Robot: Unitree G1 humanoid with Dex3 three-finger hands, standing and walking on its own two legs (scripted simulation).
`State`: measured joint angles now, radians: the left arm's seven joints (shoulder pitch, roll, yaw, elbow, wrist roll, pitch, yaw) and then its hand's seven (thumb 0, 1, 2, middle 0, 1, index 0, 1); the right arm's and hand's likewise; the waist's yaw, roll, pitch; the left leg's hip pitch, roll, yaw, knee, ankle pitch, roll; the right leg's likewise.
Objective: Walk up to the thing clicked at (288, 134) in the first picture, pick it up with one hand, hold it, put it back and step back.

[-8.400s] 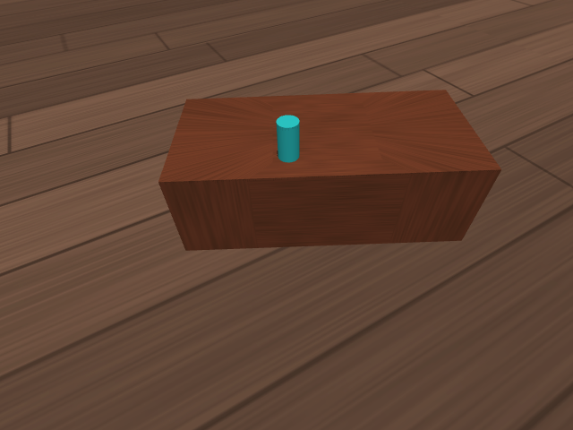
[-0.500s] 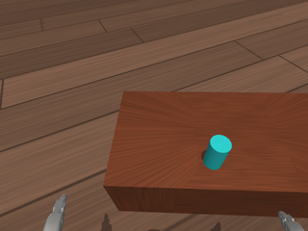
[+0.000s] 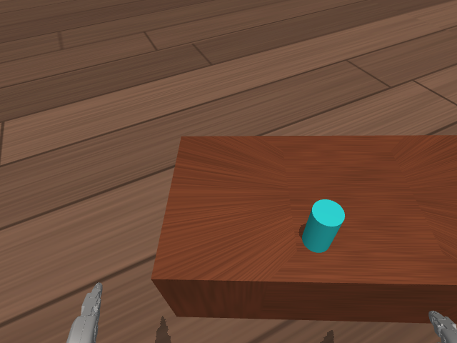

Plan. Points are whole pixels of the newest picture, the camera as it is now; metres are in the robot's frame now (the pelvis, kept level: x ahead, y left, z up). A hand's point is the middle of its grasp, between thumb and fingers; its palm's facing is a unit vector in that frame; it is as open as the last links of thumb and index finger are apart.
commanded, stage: go down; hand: right
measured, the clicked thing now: (321, 227) +0.48 -0.22 -0.23
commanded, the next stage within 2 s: approach in 1.72 s
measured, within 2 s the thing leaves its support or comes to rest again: neither
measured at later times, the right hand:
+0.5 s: hand (451, 280) +0.26 -0.34 -0.01, palm faces +0.23 +0.94 -0.25, open 17.5 cm
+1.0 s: hand out of the picture +0.33 -0.38 +0.03, palm faces +0.24 +0.96 -0.11, open 17.4 cm
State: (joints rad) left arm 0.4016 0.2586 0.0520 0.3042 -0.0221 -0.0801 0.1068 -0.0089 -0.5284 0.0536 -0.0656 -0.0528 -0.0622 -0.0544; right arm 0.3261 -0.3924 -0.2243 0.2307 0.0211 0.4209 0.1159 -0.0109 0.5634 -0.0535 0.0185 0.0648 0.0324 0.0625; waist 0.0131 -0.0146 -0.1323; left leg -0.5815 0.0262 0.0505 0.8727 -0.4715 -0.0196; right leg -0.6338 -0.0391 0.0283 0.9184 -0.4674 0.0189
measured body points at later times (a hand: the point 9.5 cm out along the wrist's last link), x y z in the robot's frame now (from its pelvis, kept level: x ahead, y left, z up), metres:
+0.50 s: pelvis -0.02 +0.00 +0.00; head +0.02 -0.02 +0.44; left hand +0.13 +0.27 -0.05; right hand +0.24 -0.39 +0.01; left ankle -0.02 +0.13 -0.69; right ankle -0.01 -0.13 -0.69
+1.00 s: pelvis -0.03 +0.00 +0.00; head +0.05 -0.03 +0.44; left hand +0.11 +0.27 -0.05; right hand +0.31 -0.43 +0.04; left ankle -0.02 +0.13 -0.69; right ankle -0.01 -0.13 -0.69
